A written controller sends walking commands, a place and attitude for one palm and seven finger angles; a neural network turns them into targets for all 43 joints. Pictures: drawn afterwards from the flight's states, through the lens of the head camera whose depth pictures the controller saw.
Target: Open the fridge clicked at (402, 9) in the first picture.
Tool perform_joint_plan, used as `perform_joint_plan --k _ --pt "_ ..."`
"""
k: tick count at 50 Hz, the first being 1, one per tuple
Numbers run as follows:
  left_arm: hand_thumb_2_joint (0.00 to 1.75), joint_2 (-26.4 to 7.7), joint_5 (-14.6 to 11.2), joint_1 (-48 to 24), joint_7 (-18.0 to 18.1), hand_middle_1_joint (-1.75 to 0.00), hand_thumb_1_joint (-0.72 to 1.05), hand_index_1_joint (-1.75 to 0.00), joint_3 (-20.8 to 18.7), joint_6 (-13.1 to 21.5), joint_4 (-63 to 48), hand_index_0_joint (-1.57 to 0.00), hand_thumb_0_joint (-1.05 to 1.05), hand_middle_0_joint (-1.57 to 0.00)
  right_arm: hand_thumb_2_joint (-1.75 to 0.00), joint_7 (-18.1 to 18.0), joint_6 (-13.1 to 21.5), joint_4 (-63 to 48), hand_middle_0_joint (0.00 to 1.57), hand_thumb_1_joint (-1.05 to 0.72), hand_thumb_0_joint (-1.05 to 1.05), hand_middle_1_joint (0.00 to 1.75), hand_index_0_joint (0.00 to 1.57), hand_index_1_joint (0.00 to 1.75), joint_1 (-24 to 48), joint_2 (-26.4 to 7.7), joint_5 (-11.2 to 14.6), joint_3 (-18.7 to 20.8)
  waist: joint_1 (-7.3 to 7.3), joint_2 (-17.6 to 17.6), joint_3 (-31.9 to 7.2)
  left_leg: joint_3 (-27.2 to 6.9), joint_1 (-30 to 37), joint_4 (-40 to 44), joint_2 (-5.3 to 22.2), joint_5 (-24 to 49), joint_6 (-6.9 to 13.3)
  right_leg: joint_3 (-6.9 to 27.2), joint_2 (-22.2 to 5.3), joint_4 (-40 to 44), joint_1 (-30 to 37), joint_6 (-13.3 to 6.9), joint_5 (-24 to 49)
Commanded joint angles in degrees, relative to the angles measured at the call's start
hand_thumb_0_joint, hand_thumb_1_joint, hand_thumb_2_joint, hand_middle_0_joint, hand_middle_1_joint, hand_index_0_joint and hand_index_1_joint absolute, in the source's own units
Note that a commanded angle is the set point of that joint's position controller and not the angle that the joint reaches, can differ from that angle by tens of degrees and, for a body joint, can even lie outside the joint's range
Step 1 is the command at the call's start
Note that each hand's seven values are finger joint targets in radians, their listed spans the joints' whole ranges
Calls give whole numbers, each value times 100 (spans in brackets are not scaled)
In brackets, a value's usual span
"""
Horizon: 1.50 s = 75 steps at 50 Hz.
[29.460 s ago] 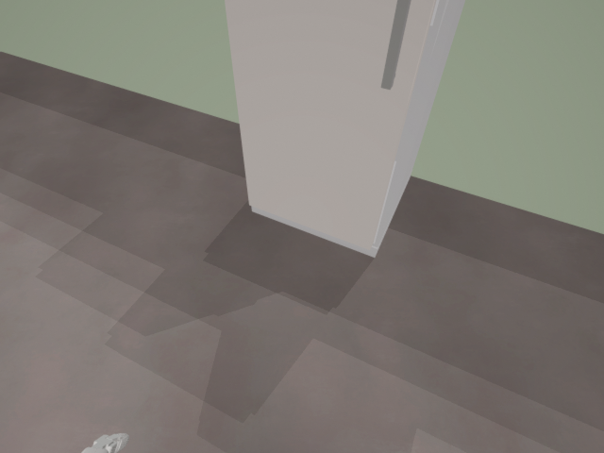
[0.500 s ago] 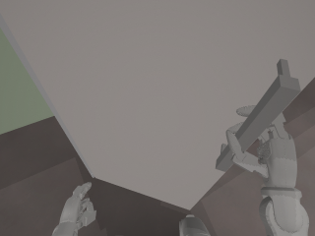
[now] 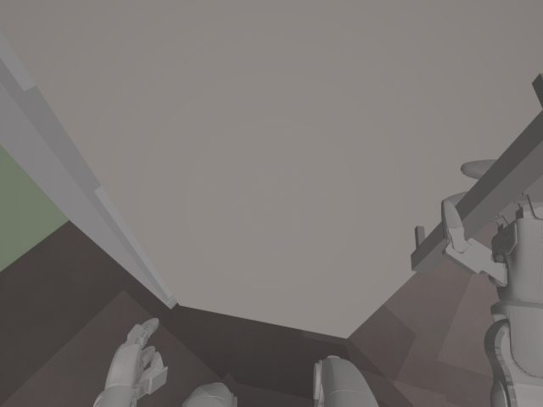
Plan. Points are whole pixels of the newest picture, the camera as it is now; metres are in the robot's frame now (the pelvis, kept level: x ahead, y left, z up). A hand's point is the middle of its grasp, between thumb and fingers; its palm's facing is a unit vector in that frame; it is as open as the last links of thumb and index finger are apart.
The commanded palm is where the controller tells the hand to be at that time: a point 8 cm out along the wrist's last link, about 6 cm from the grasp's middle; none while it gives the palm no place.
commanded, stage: walk backward, drawing the door open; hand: right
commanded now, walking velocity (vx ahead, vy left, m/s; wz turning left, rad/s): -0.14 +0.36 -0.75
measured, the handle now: (468, 196) +0.33 -0.18 +0.17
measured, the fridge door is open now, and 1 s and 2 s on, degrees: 63 78 77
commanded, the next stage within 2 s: stop walking and hold the door back in 0.30 s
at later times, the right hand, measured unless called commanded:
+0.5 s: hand (412, 380) +0.15 -0.09 +0.16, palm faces +0.60 +0.75 -0.29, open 6.8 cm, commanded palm +0.13 -0.16 +0.15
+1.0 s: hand (429, 339) +0.18 -0.11 +0.17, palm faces +0.61 +0.75 -0.26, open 5.8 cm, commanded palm +0.14 -0.16 +0.15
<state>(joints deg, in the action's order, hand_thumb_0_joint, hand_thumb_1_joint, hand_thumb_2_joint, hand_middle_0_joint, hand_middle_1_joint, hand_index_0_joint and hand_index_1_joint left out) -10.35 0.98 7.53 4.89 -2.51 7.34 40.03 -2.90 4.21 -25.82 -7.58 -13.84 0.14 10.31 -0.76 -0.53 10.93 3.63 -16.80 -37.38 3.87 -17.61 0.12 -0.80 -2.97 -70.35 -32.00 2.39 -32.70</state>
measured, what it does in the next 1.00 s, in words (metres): steps to the left, turning right: right foot, then left foot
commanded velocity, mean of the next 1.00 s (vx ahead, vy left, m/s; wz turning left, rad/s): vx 0.08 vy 0.00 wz -0.28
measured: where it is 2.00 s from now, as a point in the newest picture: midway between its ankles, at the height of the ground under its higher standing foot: outside the picture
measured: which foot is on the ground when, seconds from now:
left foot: down 0.00-0.10, up 0.12-0.40, down 0.42-1.00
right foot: up 0.00-0.10, down 0.12-0.40, up 0.42-0.80, down 0.82-1.00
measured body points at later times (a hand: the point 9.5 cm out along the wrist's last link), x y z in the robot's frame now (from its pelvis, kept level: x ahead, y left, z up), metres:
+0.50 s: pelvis -0.06 +0.21 +0.00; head -0.02 +0.21 +0.45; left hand +0.18 +0.37 -0.11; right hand +0.11 -0.13 +0.18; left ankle +0.02 +0.34 -0.73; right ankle -0.08 +0.02 -0.65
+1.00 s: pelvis -0.13 +0.27 +0.01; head -0.10 +0.26 +0.46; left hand +0.06 +0.45 -0.11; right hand +0.14 -0.15 +0.18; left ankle -0.04 +0.34 -0.70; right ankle -0.16 +0.15 -0.72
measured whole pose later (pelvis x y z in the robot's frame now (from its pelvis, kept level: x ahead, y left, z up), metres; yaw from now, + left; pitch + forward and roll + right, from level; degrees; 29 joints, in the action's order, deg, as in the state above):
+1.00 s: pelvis -0.13 +0.27 +0.01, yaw -24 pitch -2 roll +1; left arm -13.0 -2.6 16.1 6.4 1.5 3.6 40.8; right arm -2.4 9.6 48.1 43.0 -23.1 0.3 10.8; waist -0.1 -2.3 5.4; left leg 5.7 -24.1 -44.4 1.5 -21.1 -2.3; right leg -3.0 -3.1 -31.3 -14.7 -0.5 -14.9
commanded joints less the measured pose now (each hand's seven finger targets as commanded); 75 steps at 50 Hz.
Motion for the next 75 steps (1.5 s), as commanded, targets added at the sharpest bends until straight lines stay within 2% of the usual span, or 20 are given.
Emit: perform_joint_plan --k 1,4,6,7,13,17,19,21,22,26,36,39,41,45,50,53,59,68,71,75 --pt "90 -189 24 -463 104 -30 90 -30 26 328 -1146 -20 0 -20 -90 -124 723 -1713 45 -90 0 140 45 140 1048 -996 68 647 98 1150 -1931 -145 1030 830 1129 3235 995 -642 34 1848 818 -78 -11" --pt "90 -379 47 68 138 -30 90 -30 -49 365 -1189 -20 0 -20 -90 -87 678 -1840 45 -90 0 140 45 140 1253 -880 146 426 -241 278 -2130 220 -541 -825 736 2008 536 -367 -170 4340 2805 -160 1802" --pt "90 -751 159 17 99 -30 90 -30 -150 414 -1237 -20 0 -20 -90 -4 854 -1937 45 -90 0 140 45 140 1479 -766 -26 202 -72 -1739 -2211 -335 -3054 -3053 -210 -1817 -375 4058 -3137 5307 4544 -1185 5772" --pt "90 -752 157 19 62 -30 90 -30 -155 354 -1181 -20 0 -20 -90 1 975 -1571 45 -90 0 140 45 140 1537 -967 -184 430 -57 -1210 -2181 -790 -3078 -3419 -81 -1597 -380 4174 -3314 5242 4636 -1536 6409" --pt "90 -811 -1 -269 -88 -30 90 -30 -268 300 -1039 -20 0 -20 -90 -5 733 -1501 45 -90 0 140 45 140 1425 -891 -41 582 73 -1877 -1923 -459 -525 -1487 -145 199 -345 698 -1335 5080 2052 -632 2721" --pt "90 -819 -155 -303 -97 -30 90 -30 -153 201 -1322 -20 0 -20 -90 -114 604 -1189 45 -90 0 140 45 140 1377 -1078 104 786 103 -1987 -1849 421 1186 -165 -762 -227 -403 719 -1024 5470 737 -521 8" --pt "90 -622 -199 -306 -123 -30 90 -30 -123 169 -1337 -20 0 -20 -90 -155 605 -1133 45 -90 0 140 45 140 1356 -1311 77 960 217 -672 -2081 295 1684 1154 -450 -325 -285 330 -376 3995 539 -305 -46" --pt "90 -356 -221 -467 -21 -30 90 -30 -51 225 -1248 -20 0 -20 -90 -246 452 -149 45 -90 0 140 45 140 1404 -1739 66 1276 314 2536 -1804 -2504 470 2549 1809 -297 671 38 485 -406 -343 -21 -497" --pt "90 -517 -122 -444 46 -30 90 -30 -43 305 -1060 -20 0 -20 -90 -368 384 368 45 -90 0 140 45 140 1916 -2027 66 1597 222 1299 -1666 -2669 293 2409 2135 1033 830 549 329 -1018 -509 -52 -334" --pt "90 -651 -107 -335 156 -30 90 -30 88 135 -669 -20 0 -20 -90 -461 658 1895 45 -90 0 140 45 140 3394 -2139 128 1410 92 885 -1971 -1382 1077 1559 1623 2085 589 394 128 -712 -575 109 920" --pt "90 -1047 -190 -90 79 -30 90 -30 6 -114 -705 -20 0 -20 -90 -465 854 4042 45 -90 0 140 45 140 5937 -2346 128 757 315 1546 -2115 -1552 524 2355 1865 -756 500 -258 353 3001 1287 -271 533" --pt "90 -1168 -186 315 117 -30 90 -30 15 -129 -548 -20 0 -20 -90 -394 996 4660 45 -90 0 140 45 140 6673 -2414 76 615 73 323 -2471 -795 -189 1322 1040 -1277 117 -418 396 4991 2831 -538 764" --pt "90 -1394 -222 166 126 -30 90 -30 27 -80 -733 -20 0 -20 -90 -360 1136 4717 45 -90 0 140 45 140 7343 -2028 95 310 61 -2615 -1995 552 -1824 -1337 -206 -1427 -265 2160 -1552 6043 3033 -1358 -236" --pt "90 -1323 -391 471 193 -30 90 -30 -22 -120 -566 -20 0 -20 -90 -247 953 5778 45 -90 0 140 45 140 7790 -2684 -42 661 98 -636 -2316 -257 -1608 -1899 39 -620 -201 1603 -1432 5050 2837 -1589 1910" --pt "90 -1343 -379 494 275 -30 90 -30 116 -129 -493 -20 0 -20 -90 -68 835 6849 45 -90 0 140 45 140 8076 -2678 6 552 212 -716 -2382 234 1298 638 -324 -250 -178 222 -699 4060 1262 -811 1217" --pt "90 -1361 -324 499 280 -30 90 -30 -29 -109 -502 -20 0 -20 -90 -125 733 7186 45 -90 0 140 45 140 7899 -3664 -71 1228 272 1426 -2004 -3880 1681 2609 2261 -1515 1102 174 204 788 -776 -234 -109" --pt "90 -1344 -248 732 163 -30 90 -30 124 104 -119 -20 0 -20 -90 -32 874 7574 45 -90 0 140 45 140 7510 -3932 -18 1781 71 1201 -2293 -1449 1193 1952 1328 143 636 133 18 836 -65 -141 1178" --pt "90 -1387 -193 765 135 -30 90 -30 26 136 -422 -20 0 -20 -90 -18 1008 6304 45 -90 0 140 45 140 6618 -3380 51 1545 59 729 -2489 -717 835 1421 680 696 303 -437 196 4347 2182 -144 2444" --pt "90 -1491 -275 566 57 -30 90 -30 -6 34 -757 -20 0 -20 -90 79 1080 5328 45 -90 0 140 45 140 6337 -2587 103 1053 128 -581 -2540 -231 570 424 -215 537 -106 804 -865 4844 2262 -602 3529" --pt "90 -1338 -171 438 -14 -30 90 -30 25 -43 -874 -20 0 -20 -90 73 1155 4404 45 -90 0 140 45 140 5903 -2394 12 904 116 -1415 -2410 -66 358 51 -323 -291 -111 882 -1209 4630 2214 -844 4793"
